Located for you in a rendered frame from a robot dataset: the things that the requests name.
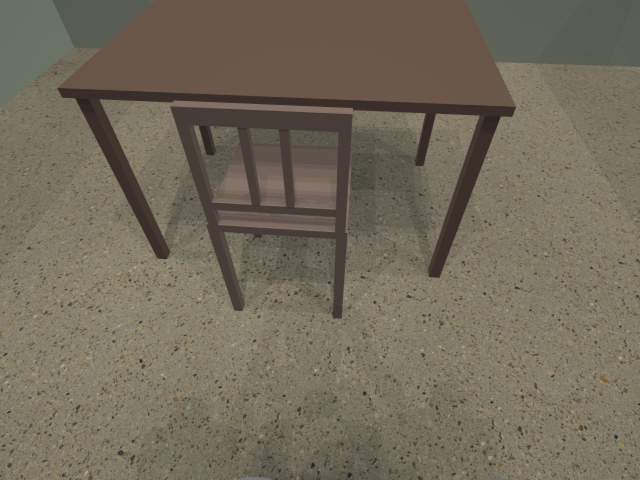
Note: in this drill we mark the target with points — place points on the table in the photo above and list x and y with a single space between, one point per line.
415 56

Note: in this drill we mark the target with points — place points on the chair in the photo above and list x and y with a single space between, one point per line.
273 189

